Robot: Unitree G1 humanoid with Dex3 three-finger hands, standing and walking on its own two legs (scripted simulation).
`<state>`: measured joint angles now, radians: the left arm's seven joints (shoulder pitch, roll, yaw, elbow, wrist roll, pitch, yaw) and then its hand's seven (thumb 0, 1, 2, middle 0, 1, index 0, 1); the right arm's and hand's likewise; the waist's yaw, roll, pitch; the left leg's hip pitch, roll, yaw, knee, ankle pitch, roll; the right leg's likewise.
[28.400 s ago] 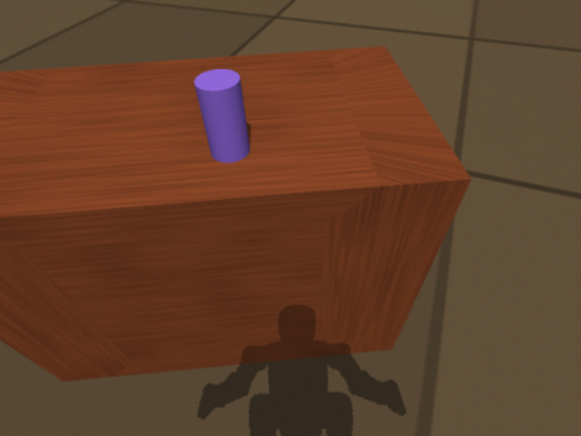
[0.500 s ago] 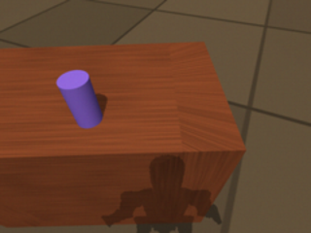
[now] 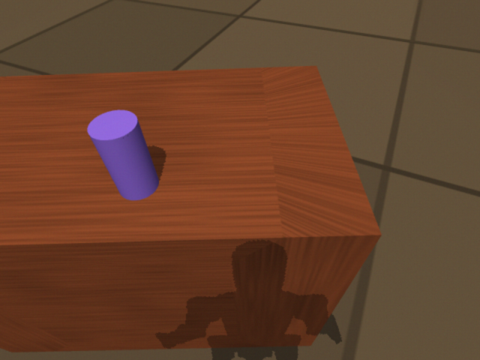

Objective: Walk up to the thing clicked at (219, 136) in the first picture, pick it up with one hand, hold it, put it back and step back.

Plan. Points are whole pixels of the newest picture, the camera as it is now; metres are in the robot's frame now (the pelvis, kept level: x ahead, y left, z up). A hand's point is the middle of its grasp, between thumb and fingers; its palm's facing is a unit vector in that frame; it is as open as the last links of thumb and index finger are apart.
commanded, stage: stand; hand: left
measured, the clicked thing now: (127, 157) +0.46 +0.23 +0.09
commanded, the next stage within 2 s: step back in 0.28 s
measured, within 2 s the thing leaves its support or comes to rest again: neither
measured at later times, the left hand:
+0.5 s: hand out of the picture +0.06 +0.26 -0.16, palm faces +0.00 -0.91 -0.41, open 7.4 cm
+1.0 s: hand out of the picture -0.03 +0.30 -0.18, palm faces +0.01 -0.93 -0.37, open 7.4 cm
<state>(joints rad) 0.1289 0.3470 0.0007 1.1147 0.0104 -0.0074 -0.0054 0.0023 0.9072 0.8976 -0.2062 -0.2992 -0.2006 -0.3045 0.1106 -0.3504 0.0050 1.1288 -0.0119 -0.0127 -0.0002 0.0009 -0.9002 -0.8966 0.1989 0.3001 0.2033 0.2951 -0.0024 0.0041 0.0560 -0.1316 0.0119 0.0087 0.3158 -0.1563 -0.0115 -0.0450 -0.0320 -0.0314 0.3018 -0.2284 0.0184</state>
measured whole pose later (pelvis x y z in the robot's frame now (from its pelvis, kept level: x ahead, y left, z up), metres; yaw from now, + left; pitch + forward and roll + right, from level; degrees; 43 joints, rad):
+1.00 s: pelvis -0.14 +0.03 -0.02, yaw +2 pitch -1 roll -1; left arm 0.10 0.40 0.07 0.86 0.00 0.06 0.02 0.00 0.91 0.90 -0.21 -0.30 -0.20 -0.30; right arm 0.14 -0.35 -0.04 0.91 -0.03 0.04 -0.01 0.00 -0.90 -0.90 0.20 0.30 0.21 0.30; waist -0.01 -0.03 0.20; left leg -0.28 0.01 -0.01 0.59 -0.30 0.03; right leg -0.46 0.10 0.13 1.16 -0.53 0.01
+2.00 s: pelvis -0.43 +0.01 -0.03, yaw -4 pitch -2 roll +1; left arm 0.22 0.35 0.06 0.86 0.04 0.05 -0.02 0.00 0.91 0.90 -0.21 -0.30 -0.20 -0.30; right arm 0.11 -0.42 -0.06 0.85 -0.01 0.06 -0.03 0.00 -0.90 -0.90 0.20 0.30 0.20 0.30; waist 0.03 0.03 0.16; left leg -0.53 -0.07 -0.12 1.00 -0.47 -0.01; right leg -0.26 0.00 0.04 0.68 -0.38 -0.01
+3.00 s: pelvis -0.67 -0.01 -0.02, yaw +0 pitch -3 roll +1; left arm 0.21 0.41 0.07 0.99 0.02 0.00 -0.02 0.01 0.91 0.90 -0.21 -0.30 -0.20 -0.30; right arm 0.23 -0.35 -0.04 0.99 -0.04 -0.01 0.02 0.00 -0.90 -0.90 0.20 0.30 0.21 0.30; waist 0.01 -0.02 0.06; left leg -0.23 -0.01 -0.03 0.57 -0.30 0.00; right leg -0.27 -0.03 -0.01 0.66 -0.44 -0.02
